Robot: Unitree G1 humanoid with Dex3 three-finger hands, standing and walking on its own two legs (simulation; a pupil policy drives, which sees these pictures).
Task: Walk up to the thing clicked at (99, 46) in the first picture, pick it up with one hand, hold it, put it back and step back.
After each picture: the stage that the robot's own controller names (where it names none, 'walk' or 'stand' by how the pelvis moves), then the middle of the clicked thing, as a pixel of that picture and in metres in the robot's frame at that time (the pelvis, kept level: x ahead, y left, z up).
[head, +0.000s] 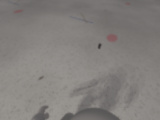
stand; (99, 46) +1.63 -0.24 -0.72
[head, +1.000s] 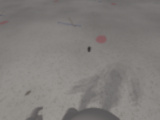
walk; (89, 49) +1.51 +0.11 -0.70
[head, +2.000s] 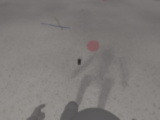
walk; (79, 61) +1.01 +0.22 -0.71
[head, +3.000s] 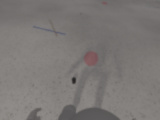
walk; (73, 80) +0.60 +0.19 -0.70
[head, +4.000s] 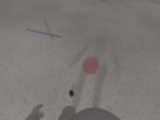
stand; (71, 93) +0.38 +0.17 -0.70
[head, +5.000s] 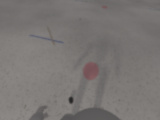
stand; (71, 100) +0.34 +0.18 -0.72
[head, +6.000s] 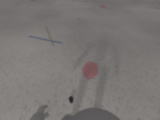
stand; (71, 99) +0.35 +0.19 -0.73
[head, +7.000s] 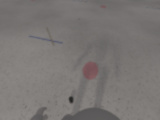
stand; (71, 99) +0.35 +0.19 -0.73
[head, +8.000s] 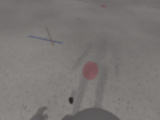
stand; (71, 100) +0.34 +0.19 -0.73
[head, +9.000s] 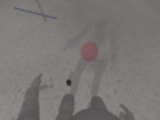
go down; (68, 82) +0.38 +0.17 -0.61
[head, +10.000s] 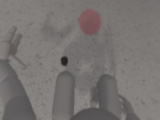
go down; (64, 61) +0.44 +0.18 -0.31
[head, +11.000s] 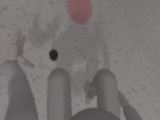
close in; (53, 55) +0.44 +0.21 -0.27
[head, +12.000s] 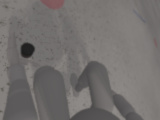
close; (27, 51) +0.44 +0.23 -0.23
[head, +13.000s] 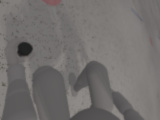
close; (24, 50) +0.43 +0.24 -0.23
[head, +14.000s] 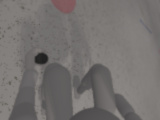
lift; (40, 59) +0.36 +0.21 -0.21
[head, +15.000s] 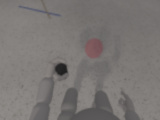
lift; (62, 71) +0.32 +0.18 +0.01
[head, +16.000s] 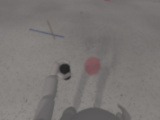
hold; (65, 72) +0.33 +0.16 +0.03
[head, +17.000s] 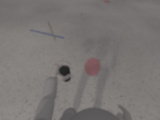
hold; (65, 73) +0.32 +0.17 +0.02
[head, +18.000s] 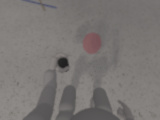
crouch; (64, 65) +0.38 +0.17 -0.05
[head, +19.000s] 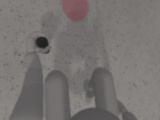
lower; (43, 46) +0.48 +0.23 -0.12
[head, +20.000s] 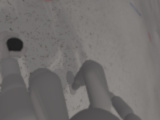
lower; (15, 47) +0.45 +0.26 -0.24
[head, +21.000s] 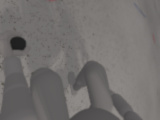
lower; (18, 46) +0.45 +0.26 -0.24
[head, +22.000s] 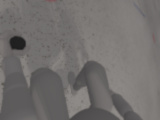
lower; (18, 45) +0.45 +0.26 -0.23
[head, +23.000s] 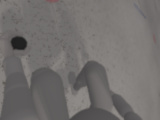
lower; (19, 45) +0.45 +0.26 -0.23
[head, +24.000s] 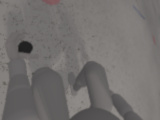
open; (25, 49) +0.44 +0.23 -0.24
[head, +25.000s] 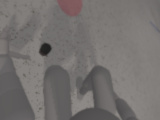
stand; (45, 50) +0.44 +0.21 -0.25
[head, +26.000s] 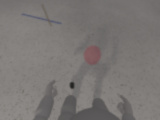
stand; (72, 85) +0.39 +0.15 -0.60
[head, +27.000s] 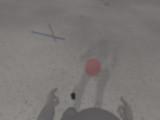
stand; (73, 96) +0.39 +0.15 -0.66
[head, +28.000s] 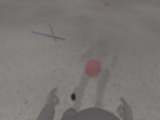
stand; (73, 97) +0.38 +0.15 -0.67
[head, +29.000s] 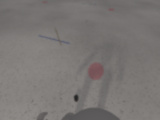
stand; (76, 98) +0.40 +0.14 -0.72
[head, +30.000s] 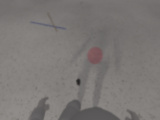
walk; (78, 82) +0.49 +0.12 -0.70
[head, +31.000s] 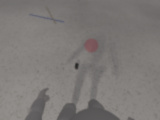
walk; (76, 66) +0.76 +0.13 -0.70
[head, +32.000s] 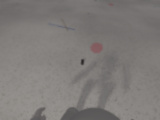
stand; (82, 62) +1.06 +0.16 -0.71
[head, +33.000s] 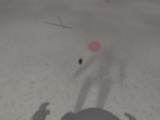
stand; (80, 61) +1.04 +0.16 -0.72
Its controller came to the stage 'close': yes
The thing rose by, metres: 0.73
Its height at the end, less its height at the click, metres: +0.00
